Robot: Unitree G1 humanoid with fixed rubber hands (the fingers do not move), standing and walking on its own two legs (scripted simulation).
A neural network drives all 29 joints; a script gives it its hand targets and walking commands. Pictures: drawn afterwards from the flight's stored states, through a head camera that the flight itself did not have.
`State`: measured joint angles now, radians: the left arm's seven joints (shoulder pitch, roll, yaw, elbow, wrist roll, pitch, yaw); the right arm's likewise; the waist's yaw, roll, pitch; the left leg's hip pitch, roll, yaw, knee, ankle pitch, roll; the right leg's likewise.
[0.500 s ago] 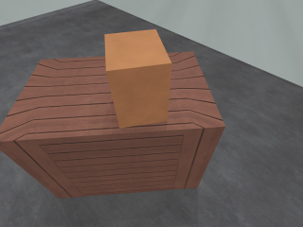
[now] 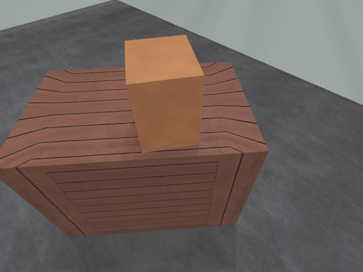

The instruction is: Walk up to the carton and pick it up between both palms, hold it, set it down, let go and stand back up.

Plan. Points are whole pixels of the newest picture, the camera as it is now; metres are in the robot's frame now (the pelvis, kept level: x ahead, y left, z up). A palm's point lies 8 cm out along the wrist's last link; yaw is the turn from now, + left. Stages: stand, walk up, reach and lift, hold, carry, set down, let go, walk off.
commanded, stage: stand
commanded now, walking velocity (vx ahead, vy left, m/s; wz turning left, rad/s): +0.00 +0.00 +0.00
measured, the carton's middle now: (163, 94) +0.65 +0.09 +0.02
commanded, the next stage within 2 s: walk up in 0.20 s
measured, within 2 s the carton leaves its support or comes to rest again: neither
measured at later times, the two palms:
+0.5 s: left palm out of the picture -0.04 +0.21 -0.15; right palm out of the picture -0.02 -0.21 -0.15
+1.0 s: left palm (34, 268) +0.17 +0.37 -0.11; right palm out of the picture +0.11 -0.15 -0.14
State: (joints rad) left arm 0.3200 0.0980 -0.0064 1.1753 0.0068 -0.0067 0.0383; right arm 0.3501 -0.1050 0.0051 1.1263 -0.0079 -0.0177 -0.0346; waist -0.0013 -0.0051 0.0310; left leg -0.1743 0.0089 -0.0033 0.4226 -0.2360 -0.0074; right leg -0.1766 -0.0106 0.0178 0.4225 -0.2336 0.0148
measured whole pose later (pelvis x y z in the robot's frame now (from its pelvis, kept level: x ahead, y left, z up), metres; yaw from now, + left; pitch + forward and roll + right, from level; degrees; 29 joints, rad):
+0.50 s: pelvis +0.00 +0.01 +0.00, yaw +3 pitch +0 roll +0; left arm 0.38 0.11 0.02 1.06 0.06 -0.05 0.06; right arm 0.40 -0.15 -0.03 1.07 -0.05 0.01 -0.01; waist 0.02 0.01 0.02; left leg -0.36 0.01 0.02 0.79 -0.46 0.01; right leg -0.17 -0.03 -0.03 0.45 -0.27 -0.01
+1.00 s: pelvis +0.13 +0.11 -0.01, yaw +6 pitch -2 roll +0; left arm 0.35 0.25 0.03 0.76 0.04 -0.03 -0.01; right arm 0.47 -0.25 -0.01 0.89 -0.05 -0.02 0.00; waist -0.05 0.03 0.04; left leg -0.16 0.01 0.10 0.51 -0.31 0.05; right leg -0.42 -0.01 -0.05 0.75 -0.32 0.00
